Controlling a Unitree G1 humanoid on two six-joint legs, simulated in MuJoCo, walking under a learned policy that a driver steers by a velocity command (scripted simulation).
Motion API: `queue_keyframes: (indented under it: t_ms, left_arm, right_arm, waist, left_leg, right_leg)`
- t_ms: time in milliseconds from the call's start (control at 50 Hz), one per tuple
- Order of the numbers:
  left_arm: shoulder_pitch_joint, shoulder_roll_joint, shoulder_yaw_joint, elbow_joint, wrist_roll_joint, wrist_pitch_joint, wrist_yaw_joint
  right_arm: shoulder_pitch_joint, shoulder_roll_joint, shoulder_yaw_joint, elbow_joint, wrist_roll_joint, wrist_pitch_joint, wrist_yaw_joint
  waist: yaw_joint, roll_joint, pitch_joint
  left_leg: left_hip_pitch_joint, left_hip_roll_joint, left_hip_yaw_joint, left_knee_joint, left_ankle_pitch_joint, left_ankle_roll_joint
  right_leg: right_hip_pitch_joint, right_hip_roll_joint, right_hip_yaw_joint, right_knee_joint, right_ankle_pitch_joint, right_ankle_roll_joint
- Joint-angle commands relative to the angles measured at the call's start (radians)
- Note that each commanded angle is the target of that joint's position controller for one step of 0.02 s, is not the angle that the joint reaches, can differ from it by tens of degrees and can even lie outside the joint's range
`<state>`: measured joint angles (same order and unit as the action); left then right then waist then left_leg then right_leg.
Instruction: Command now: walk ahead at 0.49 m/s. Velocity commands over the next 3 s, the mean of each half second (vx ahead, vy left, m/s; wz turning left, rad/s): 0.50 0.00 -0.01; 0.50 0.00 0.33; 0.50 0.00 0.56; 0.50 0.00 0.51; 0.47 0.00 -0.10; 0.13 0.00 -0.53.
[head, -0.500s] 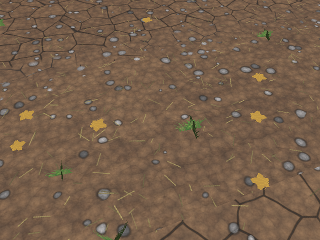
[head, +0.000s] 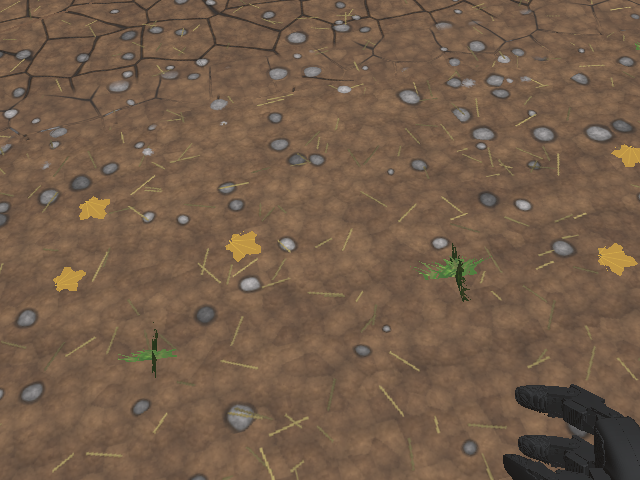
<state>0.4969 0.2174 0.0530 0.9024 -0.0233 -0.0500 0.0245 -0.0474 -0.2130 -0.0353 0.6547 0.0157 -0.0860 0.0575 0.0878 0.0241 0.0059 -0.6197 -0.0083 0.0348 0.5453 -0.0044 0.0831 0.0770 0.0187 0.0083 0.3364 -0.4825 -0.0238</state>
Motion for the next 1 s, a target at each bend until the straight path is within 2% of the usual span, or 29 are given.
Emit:
queue_keyframes:
  t_ms: [20,40,60,80,100,120,140,160,180,220,300,360,440,500,520,540,560,580,600,620,640,660,680,720,760,840,880,940,1000]
  left_arm:
    - [-0.058,0.186,0.039,-0.053,0.009,-0.007,0.003]
    - [0.067,0.07,0.005,-0.069,0.024,-0.024,-0.01]
    - [0.092,0.071,-0.006,-0.038,0.017,-0.052,-0.03]
    - [-0.027,0.167,0.03,-0.069,-0.021,-0.064,-0.031]
    - [-0.149,0.178,0.031,-0.112,-0.025,-0.067,-0.023]
    - [-0.2,0.161,0.031,-0.124,-0.006,-0.062,-0.014]
    - [-0.192,0.149,0.038,-0.121,0.011,-0.048,-0.006]
    - [-0.158,0.122,0.035,-0.113,0.015,-0.034,-0.004]
    - [-0.135,0.097,0.032,-0.105,0.017,-0.023,-0.002]
    - [-0.165,0.086,0.031,-0.12,0.017,-0.014,-0.002]
    - [-0.331,0.084,0.025,-0.164,0.027,-0.025,-0.009]
    - [-0.441,0.072,0.013,-0.191,0.02,-0.035,-0.023]
    - [-0.563,0.086,0.007,-0.236,0.007,-0.043,-0.046]
    - [-0.558,0.118,0.012,-0.249,0.005,-0.055,-0.064]
    - [-0.501,0.137,0.021,-0.235,0.007,-0.058,-0.065]
    - [-0.373,0.173,0.041,-0.195,0.012,-0.061,-0.059]
    - [-0.174,0.242,0.064,-0.154,0.025,-0.063,-0.05]
    - [-0.065,0.342,0.091,-0.131,0.029,-0.056,-0.044]
    - [-0.035,0.246,0.067,-0.124,0.021,-0.048,-0.04]
    - [-0.113,0.195,0.048,-0.134,0.022,-0.046,-0.035]
    - [-0.192,0.166,0.037,-0.146,0.025,-0.045,-0.032]
    - [-0.246,0.133,0.027,-0.143,0.026,-0.048,-0.036]
    - [-0.277,0.114,0.021,-0.14,0.032,-0.057,-0.037]
    - [-0.301,0.112,0.024,-0.126,0.035,-0.069,-0.039]
    - [-0.301,0.136,0.033,-0.109,0.038,-0.077,-0.035]
    - [-0.289,0.161,0.039,-0.084,0.038,-0.069,-0.019]
    - [-0.267,0.18,0.043,-0.073,0.033,-0.065,-0.013]
    - [-0.211,0.205,0.052,-0.048,0.021,-0.049,-0.008]
    - [-0.195,0.227,0.061,-0.035,0.006,-0.026,-0.006]
  right_arm:
    - [0.288,-0.184,-0.069,0.006,-0.007,-0.014,-0.014]
    - [0.451,-0.296,-0.095,0.035,-0.029,-0.013,-0.023]
    - [0.541,-0.244,-0.082,0.079,-0.003,-0.002,-0.022]
    - [0.463,-0.195,-0.067,0.077,-0.002,0.009,-0.03]
    - [0.351,-0.166,-0.057,0.06,0.001,0.009,-0.034]
    - [0.273,-0.147,-0.049,0.054,-0.008,0.005,-0.032]
    - [0.229,-0.123,-0.044,0.05,-0.022,-0.005,-0.027]
    - [0.209,-0.113,-0.043,0.054,-0.027,-0.011,-0.023]
    - [0.208,-0.112,-0.043,0.062,-0.022,-0.018,-0.021]
    - [0.225,-0.131,-0.047,0.085,-0.019,-0.024,-0.027]
    - [0.298,-0.166,-0.053,0.125,-0.008,-0.017,-0.047]
    - [0.354,-0.195,-0.056,0.153,0.003,-0.013,-0.051]
    - [0.433,-0.207,-0.057,0.196,0.009,0.002,-0.051]
    - [0.437,-0.229,-0.063,0.212,0.009,0.018,-0.059]
    - [0.418,-0.237,-0.065,0.211,0.01,0.023,-0.061]
    - [0.411,-0.22,-0.058,0.208,0.012,0.027,-0.061]
    - [0.395,-0.181,-0.039,0.185,-0.001,0.025,-0.061]
    - [0.513,-0.073,-0.003,0.167,-0.004,0.005,-0.053]
    - [0.482,-0.135,-0.018,0.185,0.014,-0.012,-0.053]
    - [0.388,-0.215,-0.043,0.156,0.038,-0.018,-0.054]
    - [0.329,-0.208,-0.043,0.14,0.038,-0.016,-0.059]
    - [0.303,-0.188,-0.045,0.134,0.023,-0.007,-0.062]
    - [0.316,-0.177,-0.051,0.136,0.016,0.007,-0.064]
    - [0.356,-0.132,-0.048,0.149,0.02,0.031,-0.062]
    - [0.336,-0.116,-0.048,0.135,0.017,0.045,-0.063]
    - [0.244,-0.105,-0.044,0.101,0.008,0.044,-0.049]
    - [0.166,-0.09,-0.035,0.075,0.005,0.041,-0.036]
    - [0.07,-0.087,-0.028,0.028,0.005,0.042,-0.019]
    - [0.033,-0.105,-0.033,-0.013,0.006,0.045,-0.001]
  waist:
    - [-0.237,-0.143,-0.172]
    - [-0.219,0.079,-0.403]
    - [-0.234,0.223,-0.56]
    - [-0.234,0.16,-0.372]
    - [-0.204,0.09,-0.198]
    - [-0.154,0.0,-0.09]
    - [-0.108,0.01,-0.055]
    - [-0.075,0.028,-0.05]
    - [-0.061,0.04,-0.049]
    - [-0.048,0.041,-0.026]
    - [-0.092,0.019,0.012]
    - [-0.135,0.023,0.026]
    - [-0.179,0.021,0.055]
    - [-0.153,0.054,0.04]
    - [-0.114,0.066,0.006]
    - [-0.051,0.055,-0.074]
    - [0.033,0.007,-0.224]
    - [0.016,-0.233,-0.39]
    - [0.048,-0.248,-0.442]
    - [0.044,-0.181,-0.273]
    - [0.012,-0.126,-0.179]
    - [-0.018,-0.099,-0.097]
    - [-0.053,-0.125,-0.064]
    - [-0.086,-0.123,-0.034]
    - [-0.099,-0.098,-0.004]
    - [-0.082,-0.086,0.025]
    - [-0.052,-0.074,0.047]
    - [-0.017,-0.06,0.079]
    - [-0.026,-0.073,0.083]
  left_leg:
    - [0.55,0.001,-0.016,0.009,0.013,0.102]
    - [1.045,0.306,-0.446,0.026,-0.037,0.27]
    - [1.175,0.409,-0.826,-0.171,-0.246,0.337]
    - [1.071,0.362,-0.717,-0.211,-0.364,0.271]
    - [0.86,0.321,-0.57,-0.245,-0.322,0.221]
    - [0.65,0.284,-0.461,-0.284,-0.219,0.199]
    - [0.518,0.246,-0.393,-0.315,-0.142,0.18]
    - [0.433,0.224,-0.355,-0.348,-0.127,0.174]
    - [0.388,0.214,-0.319,-0.376,-0.101,0.181]
    - [0.351,0.209,-0.257,-0.409,-0.057,0.19]
    - [0.397,0.18,-0.172,-0.417,0.012,0.156]
    - [0.406,0.163,-0.126,-0.409,-0.003,0.129]
    - [0.557,0.219,-0.157,-0.351,-0.021,0.129]
    - [0.651,0.259,-0.18,-0.276,0.098,0.107]
    - [0.657,0.248,-0.165,-0.211,0.24,0.092]
    - [0.618,0.2,-0.135,-0.067,0.379,0.07]
    - [0.446,0.147,-0.099,0.191,0.266,0.034]
    - [0.011,-0.014,-0.029,0.586,-0.221,-0.049]
    - [-0.11,-0.031,-0.166,0.733,-0.555,-0.05]
    - [-0.181,0.024,-0.179,0.774,-0.49,-0.039]
    - [-0.16,0.077,-0.147,0.74,-0.403,-0.038]
    - [-0.133,0.103,-0.139,0.681,-0.346,-0.044]
    - [-0.075,0.132,-0.148,0.638,-0.3,-0.046]
    - [-0.019,0.137,-0.144,0.615,-0.256,-0.054]
    - [-0.053,0.139,-0.153,0.57,-0.194,-0.068]
    - [-0.065,0.13,-0.124,0.344,0.012,-0.077]
    - [-0.041,0.122,-0.078,0.233,0.082,-0.07]
    - [-0.076,0.115,-0.045,0.138,0.064,-0.049]
    - [-0.076,0.088,-0.001,0.091,-0.055,-0.011]
  right_leg:
    - [-0.192,-0.185,0.056,0.398,1.111,-0.075]
    - [-0.594,-0.058,0.023,0.832,0.638,-0.013]
    - [-0.755,0.053,0.142,1.02,-0.079,0.001]
    - [-0.893,-0.015,0.147,1.082,-0.043,-0.005]
    - [-0.904,-0.064,0.099,1.02,0.052,-0.012]
    - [-0.848,-0.103,0.076,0.945,0.124,-0.011]
    - [-0.763,-0.136,0.082,0.878,0.169,-0.011]
    - [-0.692,-0.148,0.088,0.852,0.197,-0.011]
    - [-0.658,-0.152,0.081,0.832,0.212,-0.007]
    - [-0.688,-0.161,0.07,0.763,0.27,0.006]
    - [-0.759,-0.158,0.053,0.502,0.521,0.023]
    - [-0.687,-0.118,0.019,0.321,0.633,0.028]
    - [-0.725,-0.094,0.015,0.208,0.563,0.015]
    - [-0.678,-0.072,0.003,0.156,0.432,-0.025]
    - [-0.583,-0.045,-0.023,0.132,0.405,-0.044]
    - [-0.38,-0.024,-0.038,0.107,0.416,-0.074]
    - [-0.057,-0.145,0.083,0.16,0.467,-0.138]
    - [0.375,-0.414,0.504,0.136,0.356,-0.295]
    - [0.381,-0.451,0.689,0.013,0.235,-0.308]
    - [0.25,-0.409,0.531,-0.013,0.213,-0.247]
    - [0.102,-0.369,0.4,-0.038,0.262,-0.21]
    - [-0.024,-0.33,0.312,-0.085,0.31,-0.195]
    - [-0.11,-0.301,0.244,-0.121,0.348,-0.176]
    - [-0.195,-0.277,0.15,-0.175,0.419,-0.172]
    - [-0.219,-0.279,0.068,-0.199,0.518,-0.172]
    - [-0.205,-0.246,-0.077,-0.215,0.576,-0.147]
    - [-0.193,-0.245,-0.124,-0.224,0.566,-0.135]
    - [-0.087,-0.282,-0.155,-0.2,0.585,-0.129]
    - [0.019,-0.315,-0.183,-0.119,0.744,-0.108]
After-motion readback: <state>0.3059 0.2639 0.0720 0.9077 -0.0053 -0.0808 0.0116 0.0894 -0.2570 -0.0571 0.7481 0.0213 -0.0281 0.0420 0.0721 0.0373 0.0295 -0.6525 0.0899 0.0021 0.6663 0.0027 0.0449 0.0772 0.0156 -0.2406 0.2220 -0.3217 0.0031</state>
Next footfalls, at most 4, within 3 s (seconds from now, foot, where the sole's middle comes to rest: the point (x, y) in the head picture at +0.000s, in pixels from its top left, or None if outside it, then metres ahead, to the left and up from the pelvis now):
0.02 left None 0.20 0.10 -0.75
0.56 right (435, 461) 0.49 -0.13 -0.75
1.08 left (305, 338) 0.74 0.15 -0.75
1.58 right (341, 222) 1.08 0.09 -0.75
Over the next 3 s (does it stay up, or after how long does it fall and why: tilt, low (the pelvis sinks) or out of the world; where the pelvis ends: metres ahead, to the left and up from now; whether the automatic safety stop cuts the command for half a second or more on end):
stays up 1.34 0.55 0.01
